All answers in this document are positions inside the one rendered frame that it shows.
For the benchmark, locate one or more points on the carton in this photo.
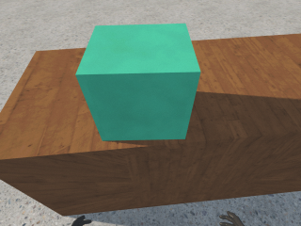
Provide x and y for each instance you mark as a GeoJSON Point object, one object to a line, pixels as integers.
{"type": "Point", "coordinates": [140, 80]}

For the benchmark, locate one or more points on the right robot hand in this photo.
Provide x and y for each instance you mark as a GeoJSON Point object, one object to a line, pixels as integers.
{"type": "Point", "coordinates": [232, 218]}

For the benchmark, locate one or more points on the pedestal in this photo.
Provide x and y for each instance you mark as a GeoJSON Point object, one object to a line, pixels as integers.
{"type": "Point", "coordinates": [243, 138]}

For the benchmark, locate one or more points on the left robot hand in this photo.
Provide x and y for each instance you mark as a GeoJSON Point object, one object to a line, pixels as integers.
{"type": "Point", "coordinates": [80, 221]}

